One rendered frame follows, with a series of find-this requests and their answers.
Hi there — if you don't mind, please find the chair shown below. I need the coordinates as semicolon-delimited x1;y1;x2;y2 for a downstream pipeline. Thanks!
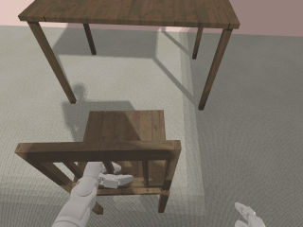
14;110;182;215

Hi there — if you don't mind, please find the robot left forearm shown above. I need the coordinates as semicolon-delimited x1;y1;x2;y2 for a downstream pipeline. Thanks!
51;176;98;227

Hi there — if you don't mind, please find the left robot hand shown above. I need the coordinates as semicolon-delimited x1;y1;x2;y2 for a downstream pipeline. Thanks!
82;162;134;189

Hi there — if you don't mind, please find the table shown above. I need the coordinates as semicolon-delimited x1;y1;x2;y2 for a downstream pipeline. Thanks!
18;0;241;111

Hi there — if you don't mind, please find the right robot hand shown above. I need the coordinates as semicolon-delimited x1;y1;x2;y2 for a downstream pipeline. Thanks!
234;202;265;227

